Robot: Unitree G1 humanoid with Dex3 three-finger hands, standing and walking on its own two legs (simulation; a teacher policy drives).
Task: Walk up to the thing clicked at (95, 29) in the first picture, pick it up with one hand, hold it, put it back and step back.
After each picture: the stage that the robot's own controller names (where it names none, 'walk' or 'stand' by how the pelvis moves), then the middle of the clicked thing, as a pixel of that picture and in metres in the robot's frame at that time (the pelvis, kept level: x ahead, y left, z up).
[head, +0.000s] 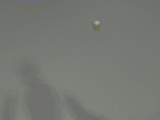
stand; (96, 26) +1.74 -0.19 -0.72
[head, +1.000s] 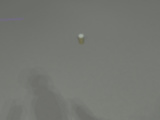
walk; (81, 39) +1.61 +0.13 -0.70
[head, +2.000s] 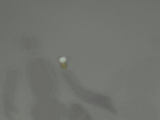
walk; (63, 63) +1.06 +0.28 -0.71
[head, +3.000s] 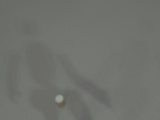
walk; (60, 101) +0.65 +0.25 -0.72
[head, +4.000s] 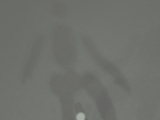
walk; (81, 119) +0.45 +0.14 -0.70
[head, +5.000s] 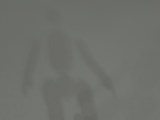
stand; out of the picture +0.44 +0.02 -0.72
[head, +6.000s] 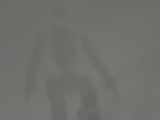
stand; out of the picture +0.44 +0.01 -0.72
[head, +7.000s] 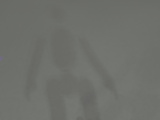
stand; out of the picture +0.41 +0.02 -0.73
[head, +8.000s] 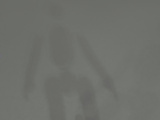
stand; out of the picture +0.41 +0.03 -0.73
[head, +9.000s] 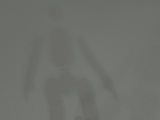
stand; out of the picture +0.41 +0.03 -0.73
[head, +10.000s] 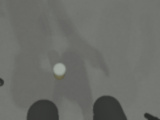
go down; (59, 71) +0.48 +0.06 -0.43
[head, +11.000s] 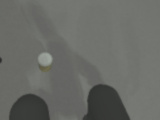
go down; (45, 62) +0.50 +0.09 -0.35
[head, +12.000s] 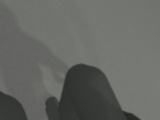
close in; out of the picture +0.50 +0.16 -0.26
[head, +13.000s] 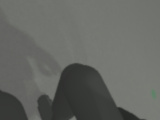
close; out of the picture +0.49 +0.16 -0.27
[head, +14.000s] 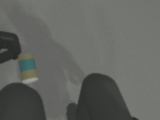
lift; (27, 68) +0.41 +0.12 -0.32
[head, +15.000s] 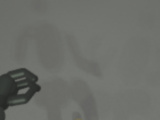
go down; out of the picture +0.36 +0.03 -0.63
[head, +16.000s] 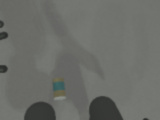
go down; (59, 88) +0.40 +0.05 -0.47
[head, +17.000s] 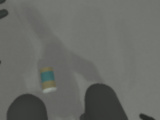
go down; (48, 79) +0.42 +0.06 -0.37
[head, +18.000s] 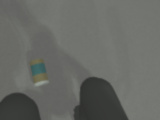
go down; (39, 72) +0.42 +0.07 -0.35
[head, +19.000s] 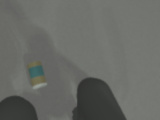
close in; (37, 75) +0.42 +0.07 -0.35
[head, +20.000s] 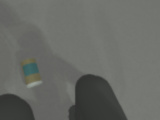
go down; (31, 72) +0.42 +0.08 -0.32
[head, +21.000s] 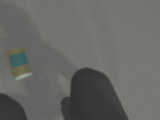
close in; (19, 63) +0.42 +0.09 -0.30
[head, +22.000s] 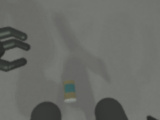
hold; (69, 91) +0.41 +0.03 -0.45
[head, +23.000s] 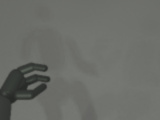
hold; out of the picture +0.35 +0.00 -0.70
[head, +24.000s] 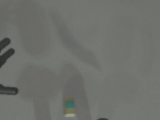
go down; (69, 107) +0.38 +0.01 -0.58
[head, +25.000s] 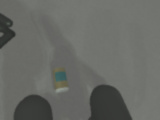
hold; (60, 80) +0.43 +0.04 -0.36
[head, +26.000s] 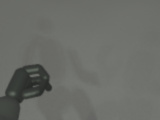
hold; out of the picture +0.35 -0.01 -0.69
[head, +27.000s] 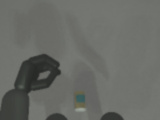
hold; (79, 101) +0.40 +0.01 -0.54
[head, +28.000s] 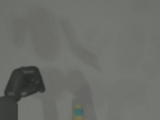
crouch; (78, 114) +0.38 -0.01 -0.63
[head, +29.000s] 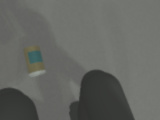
lower; (34, 61) +0.43 +0.07 -0.29
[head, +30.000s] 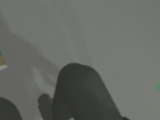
lower; out of the picture +0.44 +0.10 -0.29
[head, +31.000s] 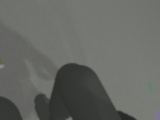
lower; out of the picture +0.44 +0.10 -0.30
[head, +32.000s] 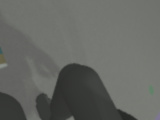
hold; out of the picture +0.44 +0.10 -0.30
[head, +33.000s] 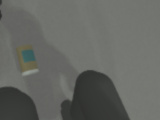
stand; (27, 60) +0.44 +0.08 -0.31
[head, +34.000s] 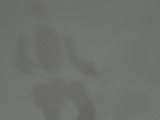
hold; out of the picture +0.37 -0.02 -0.67
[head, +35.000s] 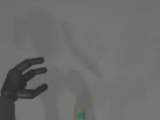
crouch; (80, 118) +0.38 -0.01 -0.67
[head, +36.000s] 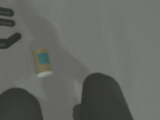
lower; (42, 62) +0.45 +0.05 -0.31
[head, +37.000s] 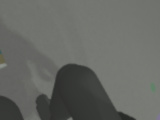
lower; out of the picture +0.45 +0.10 -0.30
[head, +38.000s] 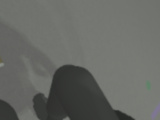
lower; out of the picture +0.44 +0.09 -0.32
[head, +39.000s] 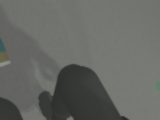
stand; out of the picture +0.44 +0.09 -0.32
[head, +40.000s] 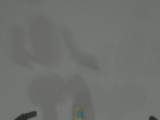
hold; (78, 117) +0.39 -0.01 -0.62
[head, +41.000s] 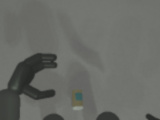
crouch; (77, 99) +0.40 -0.01 -0.54
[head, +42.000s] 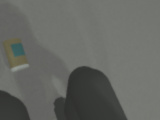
lower; (16, 54) +0.45 +0.07 -0.29
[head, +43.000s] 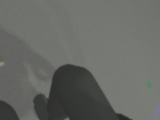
lower; out of the picture +0.45 +0.09 -0.31
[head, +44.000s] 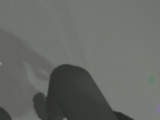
lower; out of the picture +0.45 +0.09 -0.31
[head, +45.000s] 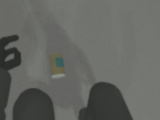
stand; (57, 65) +0.45 +0.04 -0.37
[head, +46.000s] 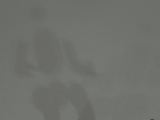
withdraw; out of the picture +0.38 -0.03 -0.67
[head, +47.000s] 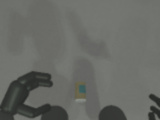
lower; (80, 92) +0.43 -0.01 -0.50
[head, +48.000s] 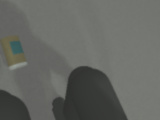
lower; (14, 52) +0.45 +0.08 -0.29
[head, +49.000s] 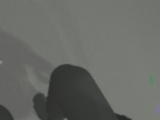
lower; out of the picture +0.46 +0.09 -0.31
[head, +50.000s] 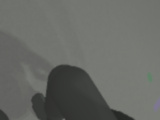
lower; out of the picture +0.45 +0.09 -0.31
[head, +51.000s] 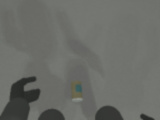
lower; (76, 91) +0.43 -0.01 -0.50
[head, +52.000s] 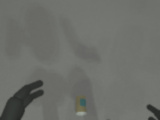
crouch; (81, 105) +0.41 -0.03 -0.57
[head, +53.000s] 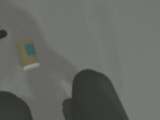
lower; (28, 54) +0.46 +0.06 -0.30
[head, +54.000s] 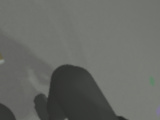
lower; out of the picture +0.46 +0.08 -0.31
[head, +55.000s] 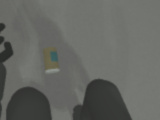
stand; (51, 60) +0.46 +0.05 -0.36
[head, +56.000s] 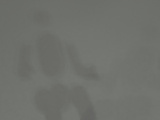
stand; out of the picture +0.39 -0.03 -0.67
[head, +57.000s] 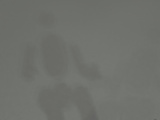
stand; out of the picture +0.37 -0.03 -0.68
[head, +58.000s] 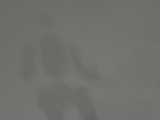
stand; out of the picture +0.37 -0.04 -0.68
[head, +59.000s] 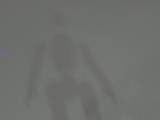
stand; out of the picture +0.39 -0.06 -0.75
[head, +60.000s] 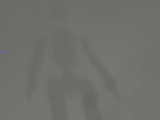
stand; out of the picture +0.36 -0.05 -0.75
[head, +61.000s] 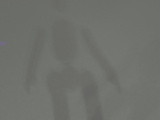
walk; out of the picture +0.38 -0.05 -0.74
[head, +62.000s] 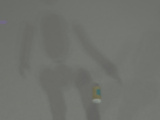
walk; (96, 94) +0.57 -0.08 -0.73
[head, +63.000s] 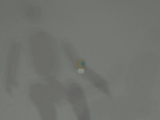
walk; (81, 66) +0.89 -0.02 -0.73
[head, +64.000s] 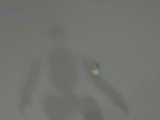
stand; (95, 67) +0.99 -0.08 -0.73
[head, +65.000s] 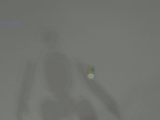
stand; (90, 72) +1.00 -0.07 -0.75
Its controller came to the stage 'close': yes
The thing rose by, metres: 0.01
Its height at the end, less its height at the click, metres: -0.02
